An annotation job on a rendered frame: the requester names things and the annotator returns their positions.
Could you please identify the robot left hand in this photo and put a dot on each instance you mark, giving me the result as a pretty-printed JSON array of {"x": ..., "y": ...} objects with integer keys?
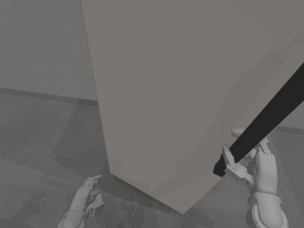
[{"x": 83, "y": 199}]

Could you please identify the robot right forearm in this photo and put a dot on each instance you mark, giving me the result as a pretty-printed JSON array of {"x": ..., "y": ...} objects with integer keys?
[{"x": 265, "y": 211}]

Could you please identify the handle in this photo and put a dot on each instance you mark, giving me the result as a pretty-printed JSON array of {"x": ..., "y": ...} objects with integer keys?
[{"x": 287, "y": 99}]

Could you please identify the robot right hand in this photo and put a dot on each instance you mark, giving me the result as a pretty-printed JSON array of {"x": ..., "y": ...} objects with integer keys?
[{"x": 261, "y": 162}]

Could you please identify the robot left forearm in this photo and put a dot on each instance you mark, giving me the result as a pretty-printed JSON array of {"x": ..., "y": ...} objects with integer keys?
[{"x": 74, "y": 218}]

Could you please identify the fridge door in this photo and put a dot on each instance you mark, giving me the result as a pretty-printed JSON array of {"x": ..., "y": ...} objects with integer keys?
[{"x": 175, "y": 77}]

